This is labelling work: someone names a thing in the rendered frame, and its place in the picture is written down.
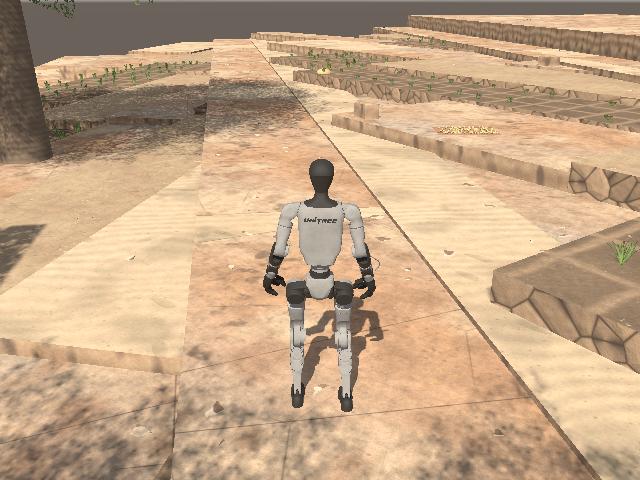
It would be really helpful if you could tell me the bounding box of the robot right hand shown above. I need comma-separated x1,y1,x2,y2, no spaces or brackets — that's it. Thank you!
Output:
353,278,376,299

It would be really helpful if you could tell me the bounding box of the robot left upper arm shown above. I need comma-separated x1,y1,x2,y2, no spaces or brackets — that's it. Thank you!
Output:
273,202,300,257

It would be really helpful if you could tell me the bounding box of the humanoid robot head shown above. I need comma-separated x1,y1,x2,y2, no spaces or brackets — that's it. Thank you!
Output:
304,159,338,208

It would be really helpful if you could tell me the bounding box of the robot left forearm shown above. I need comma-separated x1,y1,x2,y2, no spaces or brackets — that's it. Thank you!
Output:
265,242,284,279

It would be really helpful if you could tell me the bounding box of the robot right upper arm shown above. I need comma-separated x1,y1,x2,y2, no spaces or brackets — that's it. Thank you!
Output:
342,203,367,258

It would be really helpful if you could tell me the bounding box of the robot right forearm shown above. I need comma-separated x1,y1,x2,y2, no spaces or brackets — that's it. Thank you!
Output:
356,243,374,282

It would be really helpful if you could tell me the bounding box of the robot left hand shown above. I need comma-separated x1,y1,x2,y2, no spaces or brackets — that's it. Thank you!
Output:
263,275,286,296

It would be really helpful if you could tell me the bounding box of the humanoid robot torso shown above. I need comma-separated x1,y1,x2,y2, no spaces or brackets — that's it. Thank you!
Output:
297,197,344,300

